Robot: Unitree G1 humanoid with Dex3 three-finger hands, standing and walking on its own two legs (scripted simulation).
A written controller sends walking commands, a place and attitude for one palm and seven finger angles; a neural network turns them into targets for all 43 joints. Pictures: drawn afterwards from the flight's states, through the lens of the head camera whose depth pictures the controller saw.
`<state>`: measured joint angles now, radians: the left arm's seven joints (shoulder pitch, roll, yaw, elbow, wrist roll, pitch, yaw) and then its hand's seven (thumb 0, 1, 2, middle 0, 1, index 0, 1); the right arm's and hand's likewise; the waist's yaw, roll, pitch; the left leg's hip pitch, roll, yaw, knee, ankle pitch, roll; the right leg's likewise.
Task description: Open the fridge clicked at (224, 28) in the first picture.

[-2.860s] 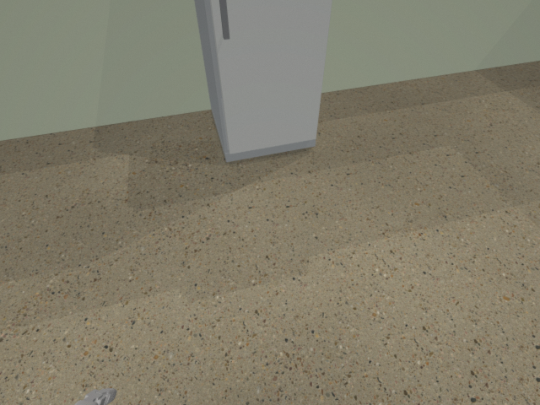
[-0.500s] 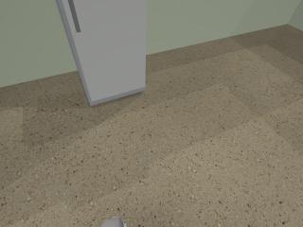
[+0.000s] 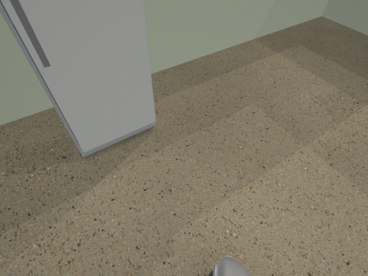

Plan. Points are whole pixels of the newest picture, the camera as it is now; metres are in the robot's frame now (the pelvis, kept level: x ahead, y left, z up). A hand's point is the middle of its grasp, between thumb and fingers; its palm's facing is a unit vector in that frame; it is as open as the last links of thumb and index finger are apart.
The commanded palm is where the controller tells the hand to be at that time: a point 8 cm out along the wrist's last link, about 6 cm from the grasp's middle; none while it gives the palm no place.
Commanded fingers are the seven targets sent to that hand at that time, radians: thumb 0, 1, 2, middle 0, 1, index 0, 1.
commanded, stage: walk to a spot facing it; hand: left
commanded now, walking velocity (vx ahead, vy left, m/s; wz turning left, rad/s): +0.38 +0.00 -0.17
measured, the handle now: (26, 24) +0.87 +0.60 +0.11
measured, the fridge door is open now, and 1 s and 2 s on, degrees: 0 0 0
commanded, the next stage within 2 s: turn to face it in 0.48 s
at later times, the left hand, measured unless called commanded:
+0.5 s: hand (138, 255) +0.20 +0.12 -0.17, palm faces +0.12 -0.98 -0.18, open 7.3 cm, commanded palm none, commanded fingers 0.00 0.90 0.90 -0.20 -0.30 -0.20 -0.30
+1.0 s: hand (117, 184) +0.40 +0.22 -0.16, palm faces +0.32 -0.92 -0.23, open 7.4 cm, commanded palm none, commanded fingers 0.00 0.90 0.90 -0.20 -0.30 -0.20 -0.30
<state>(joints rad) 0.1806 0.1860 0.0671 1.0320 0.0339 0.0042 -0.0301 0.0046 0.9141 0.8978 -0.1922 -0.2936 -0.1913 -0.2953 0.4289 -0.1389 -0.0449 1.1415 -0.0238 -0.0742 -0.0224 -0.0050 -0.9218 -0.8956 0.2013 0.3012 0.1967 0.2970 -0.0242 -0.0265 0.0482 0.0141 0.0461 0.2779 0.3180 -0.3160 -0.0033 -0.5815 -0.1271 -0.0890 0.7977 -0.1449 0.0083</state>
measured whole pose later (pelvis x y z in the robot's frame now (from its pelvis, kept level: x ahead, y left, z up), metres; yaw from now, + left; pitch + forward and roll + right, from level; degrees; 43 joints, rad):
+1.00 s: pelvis +0.34 +0.00 -0.01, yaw +16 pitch -1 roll -1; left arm 0.14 0.21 0.08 0.93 0.02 0.03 0.02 0.00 0.91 0.90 -0.20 -0.29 -0.19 -0.30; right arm 0.22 -0.19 -0.05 0.99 -0.02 0.02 0.00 0.00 -0.92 -0.90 0.20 0.30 0.20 0.30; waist -0.02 0.00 0.04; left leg -0.33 -0.04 0.05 0.49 -0.15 0.07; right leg -0.50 -0.10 -0.01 0.95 -0.35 0.09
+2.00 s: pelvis +0.39 +0.00 -0.01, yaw +35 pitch -2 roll +2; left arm 0.23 0.18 0.04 1.01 0.03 -0.02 -0.02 0.01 0.91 0.90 -0.20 -0.29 -0.19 -0.30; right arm 0.37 -0.18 -0.04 1.09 -0.02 -0.01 -0.01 0.00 -0.91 -0.90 0.20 0.30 0.20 0.30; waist -0.01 0.02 0.03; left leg -0.10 0.00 0.04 0.52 -0.39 0.01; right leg -0.31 -0.06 -0.09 0.58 -0.24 0.00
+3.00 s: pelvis +0.57 +0.17 -0.01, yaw +37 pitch -1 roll +0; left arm 0.13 0.12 0.01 1.04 0.01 -0.02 0.03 0.00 0.91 0.90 -0.20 -0.29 -0.20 -0.30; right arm 0.31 -0.13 -0.03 1.13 0.00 0.02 -0.03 0.00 -0.91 -0.90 0.20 0.30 0.20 0.30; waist -0.05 0.04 0.06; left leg -0.17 0.04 0.12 0.55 -0.38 -0.02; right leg -0.31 -0.05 -0.11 0.55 -0.22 -0.03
